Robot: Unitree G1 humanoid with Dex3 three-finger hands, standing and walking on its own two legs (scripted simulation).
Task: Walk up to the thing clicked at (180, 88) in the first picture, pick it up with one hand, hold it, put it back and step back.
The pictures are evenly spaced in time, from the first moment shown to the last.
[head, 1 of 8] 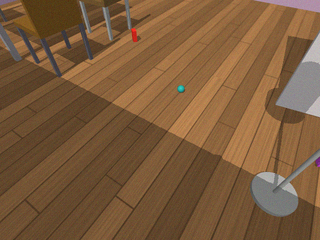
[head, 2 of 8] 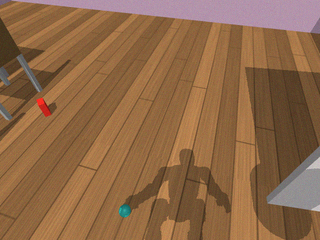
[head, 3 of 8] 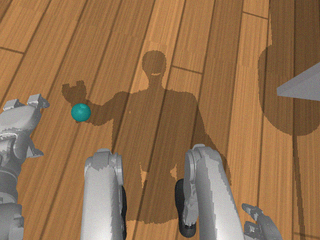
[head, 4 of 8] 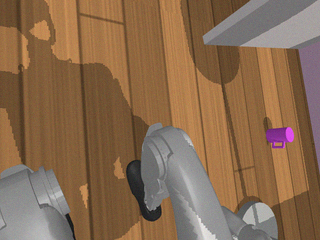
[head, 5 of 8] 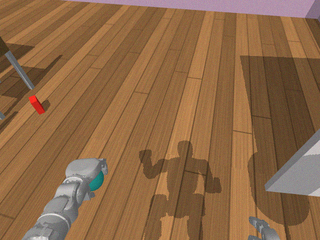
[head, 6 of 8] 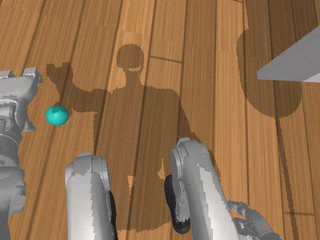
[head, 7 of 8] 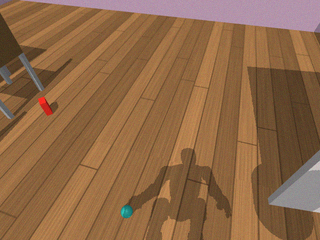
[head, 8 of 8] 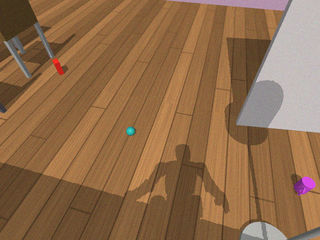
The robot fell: no
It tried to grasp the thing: yes
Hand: left
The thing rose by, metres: 0.69
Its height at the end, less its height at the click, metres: +0.00
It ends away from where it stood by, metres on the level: 0.01
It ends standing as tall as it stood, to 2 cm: yes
